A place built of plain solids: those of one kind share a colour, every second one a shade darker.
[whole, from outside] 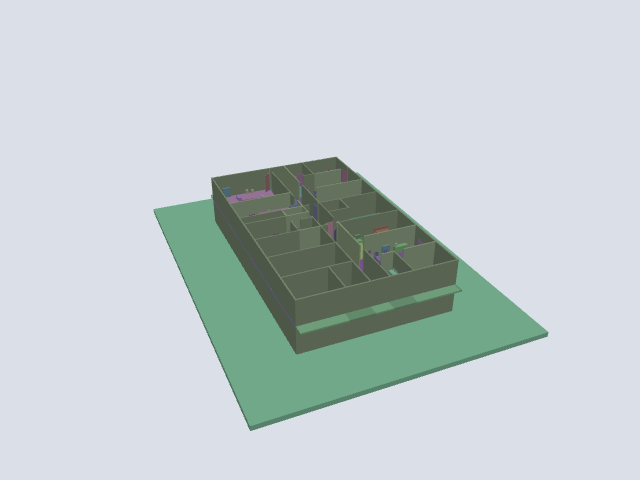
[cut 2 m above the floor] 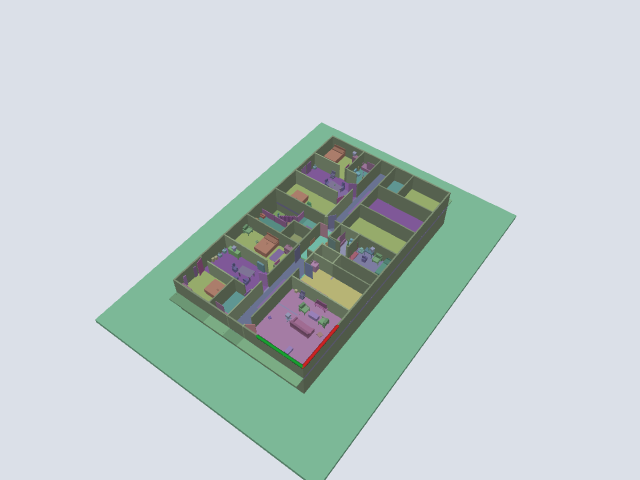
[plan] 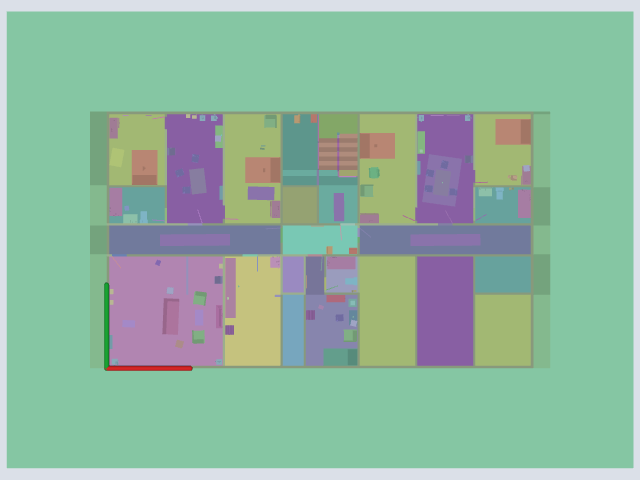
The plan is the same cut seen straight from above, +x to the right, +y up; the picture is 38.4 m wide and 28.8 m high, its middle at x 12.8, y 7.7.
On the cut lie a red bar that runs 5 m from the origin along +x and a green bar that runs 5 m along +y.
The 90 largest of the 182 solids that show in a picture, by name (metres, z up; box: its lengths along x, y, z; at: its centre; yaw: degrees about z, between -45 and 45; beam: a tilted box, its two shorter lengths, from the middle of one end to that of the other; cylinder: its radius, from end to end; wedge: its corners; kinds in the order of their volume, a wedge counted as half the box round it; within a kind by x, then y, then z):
{
 "under_1": {"box": [37.61, 27.41, 0.5], "at": [12.8, 7.71, -0.33]},
 "wall_1": {"box": [0.16, 6.55, 5.76], "at": [0.08, 3.44, 2.58]},
 "wall_2": {"box": [0.16, 1.73, 5.76], "at": [0.08, 7.71, 2.58]},
 "wall_3": {"box": [0.16, 2.16, 5.76], "at": [0.08, 9.78, 2.58]},
 "wall_4": {"box": [0.16, 4.26, 5.76], "at": [0.08, 13.12, 2.58]},
 "wall_5": {"box": [3.62, 0.13, 5.76], "at": [1.81, 10.93, 2.58]},
 "wall_6": {"box": [4.87, 0.13, 2.58], "at": [2.43, 8.63, 4.17]},
 "wall_7": {"box": [0.13, 3.35, 2.58], "at": [3.56, 12.66, 4.17]},
 "wall_8": {"box": [6.95, 0.13, 2.58], "at": [4.67, 6.78, 4.17]},
 "wall_9": {"box": [0.13, 6.55, 2.58], "at": [7.04, 3.44, 4.17]},
 "wall_10": {"box": [0.13, 5.47, 2.58], "at": [7.04, 12.51, 4.17]},
 "wall_11": {"box": [8.29, 0.13, 2.58], "at": [9.87, 8.63, 4.17]},
 "wall_12": {"box": [0.13, 4.26, 2.58], "at": [10.49, 2.29, 4.17]},
 "wall_13": {"box": [0.13, 2.16, 2.58], "at": [10.49, 5.63, 4.17]},
 "wall_14": {"box": [0.13, 2.16, 5.76], "at": [10.49, 9.78, 2.58]},
 "wall_15": {"box": [0.13, 4.26, 5.76], "at": [10.49, 13.12, 2.58]},
 "wall_16": {"box": [3.02, 0.13, 2.58], "at": [10.56, 6.78, 4.17]},
 "wall_17": {"box": [2.31, 0.13, 5.76], "at": [11.59, 10.93, 2.58]},
 "wall_18": {"box": [0.13, 4.26, 2.58], "at": [11.88, 2.29, 4.17]},
 "wall_19": {"box": [0.13, 2.16, 2.58], "at": [11.88, 5.63, 4.17]},
 "wall_20": {"box": [0.13, 2.16, 5.76], "at": [12.68, 9.78, 2.58]},
 "wall_21": {"box": [25.61, 0.16, 5.76], "at": [12.8, 0.08, 2.58]},
 "wall_22": {"box": [25.61, 0.16, 5.76], "at": [12.8, 15.33, 2.58]},
 "wall_23": {"box": [2.13, 0.13, 2.58], "at": [14.12, 4.49, 4.17]},
 "wall_24": {"box": [0.13, 4.26, 2.58], "at": [15.12, 2.29, 4.17]},
 "wall_25": {"box": [0.13, 2.16, 2.58], "at": [15.12, 5.63, 4.17]},
 "wall_26": {"box": [0.13, 6.55, 5.76], "at": [15.12, 11.97, 2.58]},
 "wall_27": {"box": [4.99, 0.13, 2.58], "at": [17.39, 8.63, 4.17]},
 "wall_28": {"box": [0.13, 6.55, 5.76], "at": [18.57, 3.44, 2.58]},
 "wall_29": {"box": [0.13, 5.59, 2.58], "at": [18.57, 12.45, 4.17]},
 "wall_30": {"box": [12.68, 0.13, 2.58], "at": [19.27, 6.78, 4.17]},
 "wall_31": {"box": [0.13, 4.26, 5.76], "at": [22.05, 2.29, 2.58]},
 "wall_32": {"box": [0.13, 2.16, 5.76], "at": [22.05, 5.63, 2.58]},
 "wall_33": {"box": [0.13, 3.35, 2.58], "at": [22.05, 13.57, 4.17]},
 "wall_34": {"box": [4.86, 0.13, 2.58], "at": [23.18, 8.63, 4.17]},
 "wall_35": {"box": [3.62, 0.13, 5.76], "at": [23.8, 4.49, 2.58]},
 "wall_36": {"box": [3.62, 0.13, 5.76], "at": [23.8, 10.93, 2.58]},
 "wall_37": {"box": [0.16, 4.26, 5.76], "at": [25.53, 2.29, 2.58]},
 "wall_38": {"box": [0.16, 2.16, 5.76], "at": [25.53, 5.63, 2.58]},
 "wall_39": {"box": [0.16, 1.73, 5.76], "at": [25.53, 7.71, 2.58]},
 "wall_40": {"box": [0.16, 2.16, 5.76], "at": [25.53, 9.78, 2.58]},
 "wall_41": {"box": [0.16, 4.26, 5.76], "at": [25.53, 13.12, 2.58]},
 "stair_1": {"box": [1.1, 0.27, 3.01], "at": [13.29, 12.04, 1.2]},
 "stair_2": {"box": [1.1, 0.54, 2.84], "at": [13.29, 12.17, 1.12]},
 "stair_3": {"box": [1.1, 0.82, 2.67], "at": [13.29, 12.31, 1.04]},
 "stair_4": {"box": [1.1, 1.09, 2.5], "at": [13.29, 12.44, 0.95]},
 "stair_5": {"box": [1.1, 1.36, 2.33], "at": [13.29, 12.58, 0.87]},
 "stair_6": {"box": [1.1, 1.63, 2.16], "at": [13.29, 12.72, 0.78]},
 "stair_7": {"box": [1.1, 1.9, 1.99], "at": [13.29, 12.85, 0.7]},
 "stair_8": {"box": [1.1, 2.18, 0.47], "at": [14.5, 12.99, -0.07]},
 "stair_9": {"box": [1.1, 1.9, 0.64], "at": [14.5, 13.12, 0.02]},
 "stair_10": {"box": [1.1, 1.63, 0.81], "at": [14.5, 13.26, 0.1]},
 "stair_11": {"box": [1.1, 1.36, 0.98], "at": [14.5, 13.4, 0.19]},
 "stair_12": {"box": [1.1, 1.09, 1.15], "at": [14.5, 13.53, 0.27]},
 "stair_13": {"box": [1.1, 0.82, 1.32], "at": [14.5, 13.67, 0.36]},
 "stair_14": {"box": [1.1, 0.54, 1.49], "at": [14.5, 13.8, 0.44]},
 "upper_floor_suite_1": {"box": [3.33, 4.26, 0.16], "at": [1.82, 13.12, 2.8]},
 "upper_floor_suite_2": {"box": [3.33, 6.55, 0.16], "at": [8.77, 11.97, 2.8]},
 "upper_floor_suite_3": {"box": [3.33, 6.55, 0.16], "at": [16.84, 3.44, 2.8]},
 "upper_floor_suite_4": {"box": [3.33, 6.55, 0.16], "at": [16.84, 11.97, 2.8]},
 "upper_floor_suite_5": {"box": [3.33, 4.26, 0.16], "at": [23.79, 2.29, 2.8]},
 "upper_floor_suite_6": {"box": [3.33, 4.26, 0.16], "at": [23.79, 13.12, 2.8]},
 "floor_lobby_1": {"box": [4.49, 6.12, 0.5], "at": [12.8, 5.51, -0.25]},
 "upper_floor_suite_common_1": {"box": [3.35, 6.55, 0.16], "at": [5.29, 11.97, 2.8]},
 "upper_floor_suite_common_2": {"box": [3.35, 6.55, 0.16], "at": [20.32, 3.44, 2.8]},
 "upper_floor_suite_common_3": {"box": [3.35, 6.55, 0.16], "at": [20.32, 11.97, 2.8]},
 "upper_floor_lounge_1": {"box": [6.81, 6.55, 0.16], "at": [3.56, 3.44, 2.8]},
 "upper_floor_corr_1": {"box": [10.27, 1.73, 0.16], "at": [5.29, 7.71, 2.8]},
 "upper_floor_corr_2": {"box": [10.27, 1.73, 0.16], "at": [20.32, 7.71, 2.8]},
 "stair_landing_1": {"box": [1.1, 1.45, 1.82], "at": [13.29, 14.53, 0.61]},
 "stair_landing_2": {"box": [1.21, 1.18, 1.82], "at": [14.45, 14.66, 0.61]},
 "double_bed_1": {"box": [1.55, 2.11, 0.4], "at": [2.27, 12.05, 3.38]},
 "double_bed_2": {"box": [2.11, 1.55, 0.4], "at": [9.37, 11.89, 3.38]},
 "double_bed_3": {"box": [2.11, 1.55, 0.4], "at": [16.24, 13.35, 3.38]},
 "double_bed_4": {"box": [2.11, 1.55, 0.4], "at": [24.39, 14.19, 3.38]},
 "floor_stair_lobby_1": {"box": [2.31, 3.2, 0.5], "at": [13.89, 10.3, -0.25]},
 "upper_floor_laundry_1": {"box": [3.33, 6.55, 0.16], "at": [8.77, 3.44, 2.8]},
 "upper_floor_suite_bath_1": {"box": [3.33, 2.16, 0.16], "at": [1.82, 9.78, 2.8]},
 "upper_floor_suite_bath_2": {"box": [3.33, 2.16, 0.16], "at": [23.79, 5.63, 2.8]},
 "upper_floor_suite_bath_3": {"box": [3.33, 2.16, 0.16], "at": [23.79, 9.78, 2.8]},
 "upper_floor_room_1": {"box": [3.1, 4.26, 0.16], "at": [13.5, 2.29, 2.8]},
 "upper_floor_landing_1": {"box": [2.18, 3.35, 0.16], "at": [11.65, 13.57, 2.8]},
 "upper_floor_landing_2": {"box": [2.31, 2.29, 0.16], "at": [13.89, 9.85, 2.8]},
 "upper_floor_next_1": {"box": [1.0, 6.55, 0.16], "at": [-0.5, 3.44, 2.8]},
 "upper_floor_next_2": {"box": [1.0, 4.26, 0.16], "at": [-0.5, 13.12, 2.8]},
 "wall_band_1": {"box": [25.61, 0.16, 0.31], "at": [12.8, 0.08, 2.72]},
 "upper_floor_hall_1": {"box": [4.49, 1.73, 0.16], "at": [12.8, 7.71, 2.8]},
 "child_bed_1": {"box": [2.06, 1.06, 0.4], "at": [14.04, 0.66, 3.26]},
 "upper_floor_closet_1": {"box": [1.26, 4.26, 0.16], "at": [11.19, 2.29, 2.8]},
 "upper_floor_lift_1": {"box": [2.05, 2.16, 0.16], "at": [11.59, 9.78, 2.8]}
}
